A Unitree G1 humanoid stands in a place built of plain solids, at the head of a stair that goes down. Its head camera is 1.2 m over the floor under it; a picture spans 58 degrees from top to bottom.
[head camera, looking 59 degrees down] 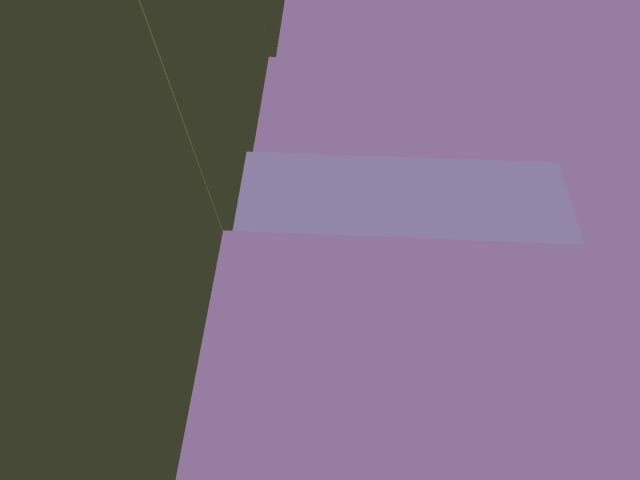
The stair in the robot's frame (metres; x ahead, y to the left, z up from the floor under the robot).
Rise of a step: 0.11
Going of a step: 0.59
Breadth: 1.24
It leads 3 degrees to the right of straight ahead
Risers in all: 3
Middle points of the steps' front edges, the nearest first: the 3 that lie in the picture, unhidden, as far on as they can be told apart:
0.73 -0.30 0.00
1.17 -0.32 -0.11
1.91 -0.36 -0.21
